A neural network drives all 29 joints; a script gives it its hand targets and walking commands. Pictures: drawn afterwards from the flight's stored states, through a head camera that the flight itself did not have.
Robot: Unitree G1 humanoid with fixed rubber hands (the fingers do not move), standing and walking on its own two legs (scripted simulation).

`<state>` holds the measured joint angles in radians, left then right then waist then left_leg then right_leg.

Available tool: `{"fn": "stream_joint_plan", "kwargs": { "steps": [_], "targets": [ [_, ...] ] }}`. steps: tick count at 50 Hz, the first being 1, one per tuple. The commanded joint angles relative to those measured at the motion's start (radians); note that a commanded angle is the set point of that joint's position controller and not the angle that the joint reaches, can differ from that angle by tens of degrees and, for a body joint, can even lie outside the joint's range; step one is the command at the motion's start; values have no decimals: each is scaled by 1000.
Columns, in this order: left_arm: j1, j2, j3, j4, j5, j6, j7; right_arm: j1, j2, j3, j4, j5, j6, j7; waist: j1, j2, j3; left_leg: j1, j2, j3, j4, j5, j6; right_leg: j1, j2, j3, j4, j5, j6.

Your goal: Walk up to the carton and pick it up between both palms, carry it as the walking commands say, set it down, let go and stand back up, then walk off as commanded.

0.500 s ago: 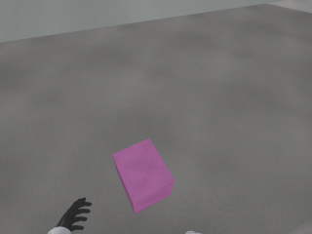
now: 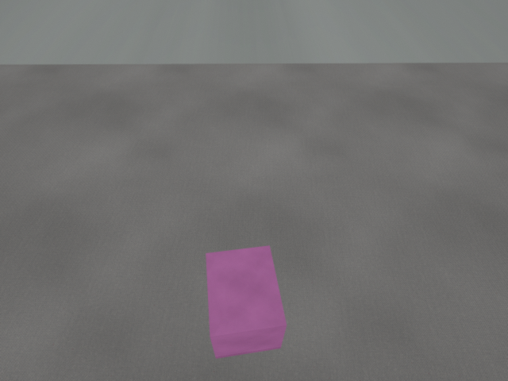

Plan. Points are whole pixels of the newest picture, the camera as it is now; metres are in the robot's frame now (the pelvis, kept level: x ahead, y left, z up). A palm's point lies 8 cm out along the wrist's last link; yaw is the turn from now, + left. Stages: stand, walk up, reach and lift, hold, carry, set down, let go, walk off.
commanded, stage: walk up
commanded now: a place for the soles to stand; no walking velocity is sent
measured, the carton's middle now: (243, 300) +0.52 +0.06 -0.63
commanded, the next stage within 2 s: none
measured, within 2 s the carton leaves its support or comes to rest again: neither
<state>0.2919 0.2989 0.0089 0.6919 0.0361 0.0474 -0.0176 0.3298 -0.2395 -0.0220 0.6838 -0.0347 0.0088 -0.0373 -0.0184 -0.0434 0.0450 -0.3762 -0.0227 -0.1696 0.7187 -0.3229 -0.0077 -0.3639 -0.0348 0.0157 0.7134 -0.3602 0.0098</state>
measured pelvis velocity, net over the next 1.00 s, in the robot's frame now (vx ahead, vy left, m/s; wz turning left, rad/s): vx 0.02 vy -0.02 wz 0.31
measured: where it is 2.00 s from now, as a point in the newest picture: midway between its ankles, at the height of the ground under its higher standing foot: outside the picture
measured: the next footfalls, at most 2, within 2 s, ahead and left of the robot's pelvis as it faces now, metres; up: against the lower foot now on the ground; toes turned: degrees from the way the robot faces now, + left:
left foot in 0.34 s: +0.04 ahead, +0.08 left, +0.00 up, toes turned +14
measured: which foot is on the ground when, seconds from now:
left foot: down 0.00-0.02, up 0.04-0.32, down 0.34-1.00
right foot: down 0.00-1.00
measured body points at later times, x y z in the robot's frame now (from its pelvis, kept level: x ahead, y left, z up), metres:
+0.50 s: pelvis +0.01 -0.04 +0.02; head +0.02 -0.04 +0.47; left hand +0.03 +0.22 -0.11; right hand +0.16 -0.25 -0.11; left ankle +0.00 +0.09 -0.71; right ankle +0.04 -0.15 -0.71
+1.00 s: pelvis +0.02 -0.02 +0.01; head +0.03 +0.00 +0.46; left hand +0.01 +0.26 -0.12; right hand +0.17 -0.25 -0.11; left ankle +0.00 +0.09 -0.71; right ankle +0.04 -0.15 -0.71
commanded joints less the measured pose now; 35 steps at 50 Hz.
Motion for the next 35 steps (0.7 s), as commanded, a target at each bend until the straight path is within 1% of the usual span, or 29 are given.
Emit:
{"fn": "stream_joint_plan", "kwargs": {
  "steps": [1, 2, 3, 4, 5, 6, 7, 8, 9, 11, 13, 14, 15, 16, 17, 18, 19, 20, 21, 22, 23, 24, 25, 27, 30, 32, 35],
  "targets": [
    [104, 152, 31, -70, 6, -44, 22, -22, -72, -15, -66, 9, 5, 20, 44, -63, -47, -222, -52, -40, 110, -131, 55, 221, -191, 247, -305, 24, -53],
    [44, 206, 42, -86, -11, -41, 28, 25, -66, -28, -71, 8, 6, 10, 16, -176, -21, -219, -91, 69, 234, -277, 14, 103, -365, 514, -461, -36, -140],
    [24, 177, 38, -78, -19, -41, 36, 30, -99, -34, -54, -5, 9, 5, 10, -93, 53, -226, -41, 23, 343, -293, 0, 58, -401, 544, -475, -65, -176],
    [34, 158, 35, -57, -10, -47, 40, 13, -104, -37, -36, -7, 9, 4, 18, -36, 84, -222, -21, -3, 359, -255, 4, 40, -378, 467, -453, -89, -183],
    [28, 140, 28, -44, 2, -50, 41, 15, -99, -35, -23, -3, 9, 7, 20, -41, 87, -201, -9, 11, 346, -222, 4, 39, -340, 362, -442, -100, -180],
    [17, 118, 19, -38, 9, -53, 40, 17, -91, -33, -14, -3, 7, 14, 16, -80, 81, -181, 5, 43, 306, -191, 9, 50, -307, 282, -436, -100, -175],
    [8, 99, 14, -32, 11, -55, 38, 21, -86, -34, -2, -4, 5, 22, 18, -99, 65, -150, 2, 74, 263, -170, 5, 65, -271, 216, -427, -75, -160],
    [11, 91, 11, -26, 11, -59, 37, 16, -81, -32, 5, -3, 5, 29, 24, -107, 49, -126, 0, 96, 216, -156, 1, 84, -254, 181, -414, -50, -150],
    [22, 91, 10, -20, 9, -62, 37, 6, -77, -30, 10, -2, 7, 34, 30, -110, 36, -107, -2, 110, 171, -147, -2, 103, -252, 162, -405, -31, -146],
    [43, 106, 13, -10, 4, -62, 37, -18, -70, -26, 16, -1, 10, 40, 38, -122, 29, -71, -5, 133, 87, -144, -1, 127, -260, 141, -393, 7, -150],
    [54, 118, 14, -7, 1, -57, 36, -28, -63, -23, 22, 2, 6, 40, 36, -132, 24, -14, -8, 154, 2, -130, 9, 126, -269, 124, -374, 65, -159],
    [52, 121, 12, -6, -2, -54, 34, -21, -56, -20, 31, 3, 1, 38, 25, -126, 18, 41, -10, 165, -74, -71, 17, 109, -265, 101, -356, 95, -157],
    [48, 125, 11, -6, -7, -51, 31, -12, -50, -17, 42, 5, -6, 37, 8, -109, 13, 124, -7, 167, -188, 53, 24, 74, -255, 67, -335, 118, -146],
    [48, 111, 6, -9, -9, -52, 26, -10, -60, -20, 54, 3, -15, 35, 2, -92, -4, 215, 9, 126, -233, 140, 34, 27, -236, 42, -309, 138, -125],
    [44, 80, -6, -21, -12, -56, 21, 5, -83, -24, 62, 1, -24, 32, -5, -59, -42, 299, 55, 44, -240, 180, 50, -21, -211, 20, -278, 132, -94],
    [48, 31, -20, -39, -11, -59, 17, 28, -117, -26, 67, 1, -33, 30, 6, 46, -91, 337, 155, -93, -255, 303, 76, -42, -137, -52, -175, 93, -55],
    [68, -1, -30, -36, -21, -57, 16, -19, -157, -25, 72, 19, -31, 30, 23, 114, -78, 169, 197, -152, -286, 233, 137, 70, -52, -85, -192, 15, -27],
    [64, 22, -24, -19, -15, -56, 18, -42, -133, -17, 76, 29, -24, 30, 25, 92, -44, 82, 171, -132, -310, 144, 133, 147, -51, -86, -215, 26, -28],
    [58, 42, -20, -17, -12, -59, 18, -59, -121, -9, 84, 33, -21, 31, 29, 87, -18, 43, 132, -86, -302, 116, 108, 184, -62, -82, -246, 56, -36],
    [60, 62, -16, -12, -11, -63, 18, -71, -114, -5, 91, 32, -19, 32, 35, 79, -2, 31, 99, -46, -281, 145, 87, 199, -82, -81, -264, 91, -43],
    [72, 82, -11, -5, -9, -67, 19, -70, -106, -1, 100, 30, -21, 32, 38, 76, 0, 35, 77, -13, -243, 196, 73, 207, -107, -71, -285, 137, -53],
    [85, 95, -10, 3, -10, -69, 21, -65, -99, 1, 105, 26, -22, 34, 38, 66, -11, 52, 60, 12, -205, 225, 64, 204, -134, -60, -302, 165, -64],
    [84, 102, -8, 8, -11, -68, 23, -58, -93, 2, 108, 23, -23, 35, 33, 51, -19, 66, 53, 22, -181, 234, 59, 197, -154, -56, -316, 161, -74],
    [65, 104, -7, 11, -12, -60, 26, -51, -90, 2, 111, 19, -24, 36, 26, 34, -13, 77, 44, 23, -166, 220, 58, 171, -173, -64, -335, 91, -84],
    [37, 99, -7, 14, -9, -47, 26, -45, -97, -1, 113, 19, -25, 36, 22, 39, 14, 59, 39, 1, -178, 204, 64, 151, -165, -91, -336, -9, -80],
    [30, 96, -7, 20, -8, -42, 25, -40, -107, -3, 112, 21, -28, 34, 22, 54, 15, 42, 41, -24, -192, 214, 71, 165, -151, -112, -316, -15, -75],
    [28, 88, -9, 29, -8, -39, 22, -34, -122, -7, 108, 24, -31, 30, 27, 85, -5, 15, 53, -79, -220, 232, 85, 207, -119, -142, -267, 27, -67]
  ]
}}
